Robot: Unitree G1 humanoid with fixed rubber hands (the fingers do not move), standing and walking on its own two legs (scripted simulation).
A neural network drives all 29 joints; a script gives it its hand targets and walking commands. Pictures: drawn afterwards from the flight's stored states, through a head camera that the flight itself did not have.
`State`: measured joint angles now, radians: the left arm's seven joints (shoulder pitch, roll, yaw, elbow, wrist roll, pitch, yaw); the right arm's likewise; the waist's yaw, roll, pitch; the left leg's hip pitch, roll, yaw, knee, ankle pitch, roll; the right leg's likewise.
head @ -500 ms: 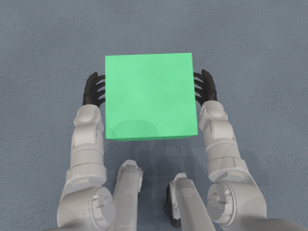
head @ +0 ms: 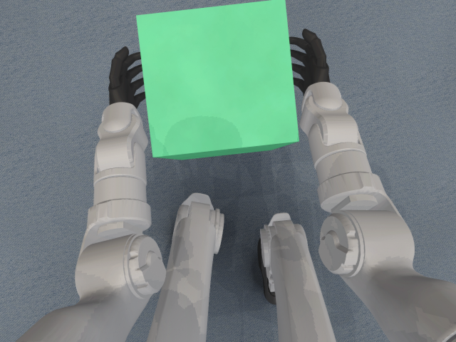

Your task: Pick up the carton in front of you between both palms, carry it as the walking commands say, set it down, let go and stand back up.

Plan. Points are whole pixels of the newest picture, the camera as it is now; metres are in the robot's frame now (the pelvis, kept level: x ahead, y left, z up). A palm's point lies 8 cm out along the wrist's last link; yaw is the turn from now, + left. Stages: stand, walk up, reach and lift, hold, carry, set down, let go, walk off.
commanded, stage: set down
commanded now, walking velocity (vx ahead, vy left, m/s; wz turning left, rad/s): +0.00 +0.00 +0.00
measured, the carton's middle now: (220, 99) +0.48 +0.10 -0.19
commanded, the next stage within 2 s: none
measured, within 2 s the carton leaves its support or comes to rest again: rests again in 1.20 s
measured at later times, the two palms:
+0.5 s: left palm (140, 114) +0.44 +0.26 -0.25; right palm (282, 91) +0.54 -0.02 -0.24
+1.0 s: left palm (144, 117) +0.44 +0.26 -0.28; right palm (280, 96) +0.54 -0.03 -0.28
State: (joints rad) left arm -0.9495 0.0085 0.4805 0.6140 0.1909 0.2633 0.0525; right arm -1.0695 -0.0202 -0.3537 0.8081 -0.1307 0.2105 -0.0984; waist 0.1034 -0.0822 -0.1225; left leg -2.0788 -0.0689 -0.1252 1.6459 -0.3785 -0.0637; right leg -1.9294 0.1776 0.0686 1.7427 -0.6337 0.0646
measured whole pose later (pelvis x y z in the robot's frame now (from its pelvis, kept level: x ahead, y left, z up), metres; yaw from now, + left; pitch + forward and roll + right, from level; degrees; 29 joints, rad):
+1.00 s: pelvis -0.01 -0.01 -0.10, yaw -1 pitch +46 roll +2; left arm -1.24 0.16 0.58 0.85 0.14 0.21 0.00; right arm -1.50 -0.18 -0.11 1.12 -0.08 0.20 -0.16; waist 0.19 -0.08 0.19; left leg -2.34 0.01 -0.07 1.97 -0.43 -0.08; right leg -2.25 0.23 0.06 2.11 -0.66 0.05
